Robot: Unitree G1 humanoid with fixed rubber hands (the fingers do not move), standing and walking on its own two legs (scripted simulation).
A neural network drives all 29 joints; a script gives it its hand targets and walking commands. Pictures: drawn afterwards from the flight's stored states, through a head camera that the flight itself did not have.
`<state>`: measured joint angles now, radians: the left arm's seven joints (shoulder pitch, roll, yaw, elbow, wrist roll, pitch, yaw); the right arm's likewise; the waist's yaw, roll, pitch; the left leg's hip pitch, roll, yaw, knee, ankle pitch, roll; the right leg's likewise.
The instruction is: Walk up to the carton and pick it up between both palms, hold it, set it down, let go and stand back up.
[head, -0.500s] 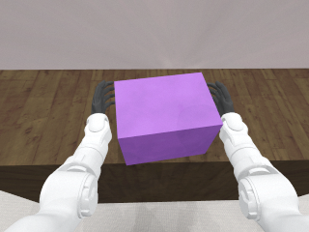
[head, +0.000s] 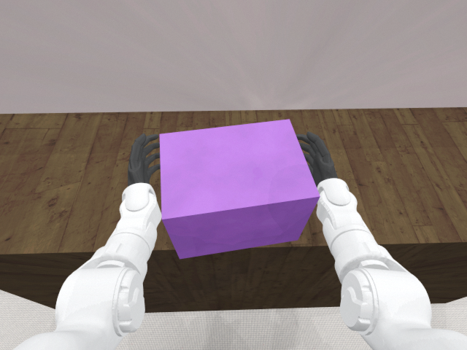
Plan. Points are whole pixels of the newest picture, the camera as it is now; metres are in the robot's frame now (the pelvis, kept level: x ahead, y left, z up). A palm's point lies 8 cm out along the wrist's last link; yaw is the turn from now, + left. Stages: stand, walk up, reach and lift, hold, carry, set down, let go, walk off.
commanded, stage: reach and lift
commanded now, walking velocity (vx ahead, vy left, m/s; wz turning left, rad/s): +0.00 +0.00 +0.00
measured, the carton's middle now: (233, 190) +0.39 +0.01 +0.01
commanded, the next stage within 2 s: none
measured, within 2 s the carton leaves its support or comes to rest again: leaves its support in 0.36 s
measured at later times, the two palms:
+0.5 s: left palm (132, 169) +0.40 +0.18 +0.06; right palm (320, 165) +0.41 -0.15 +0.06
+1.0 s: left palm (121, 165) +0.39 +0.19 +0.10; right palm (322, 164) +0.39 -0.14 +0.09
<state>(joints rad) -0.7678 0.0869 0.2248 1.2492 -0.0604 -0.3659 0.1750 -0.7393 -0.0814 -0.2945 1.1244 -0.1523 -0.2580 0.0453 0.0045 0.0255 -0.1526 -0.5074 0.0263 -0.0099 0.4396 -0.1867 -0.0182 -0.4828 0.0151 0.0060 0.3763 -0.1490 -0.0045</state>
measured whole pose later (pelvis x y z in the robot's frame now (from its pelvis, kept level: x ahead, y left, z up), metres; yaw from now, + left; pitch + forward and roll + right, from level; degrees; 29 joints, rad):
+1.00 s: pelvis +0.00 +0.00 +0.00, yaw +1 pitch +8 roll -2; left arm -0.73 0.08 0.22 1.07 -0.05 -0.16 0.19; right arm -0.72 -0.09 -0.17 1.10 -0.05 -0.19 -0.01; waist 0.00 0.02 -0.17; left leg -0.38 0.03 -0.02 0.43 -0.19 -0.01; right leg -0.33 0.02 -0.01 0.32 -0.13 0.00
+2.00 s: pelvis -0.02 +0.01 +0.01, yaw +1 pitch -5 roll -2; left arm -0.68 0.13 0.24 0.60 0.11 0.43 0.11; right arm -0.69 -0.05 -0.07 0.74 0.09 0.29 -0.09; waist -0.05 -0.02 -0.09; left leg -0.12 0.02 -0.02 0.40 -0.19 0.00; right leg -0.06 0.01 -0.01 0.27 -0.13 0.01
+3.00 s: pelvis -0.02 +0.01 +0.01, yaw +1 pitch -7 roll -2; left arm -0.66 0.13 0.25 0.38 0.13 0.58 0.08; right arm -0.68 -0.05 -0.07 0.60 0.16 0.38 -0.11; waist -0.06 -0.03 -0.06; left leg -0.08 0.02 -0.02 0.39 -0.19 0.00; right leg -0.02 0.01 -0.01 0.26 -0.12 0.01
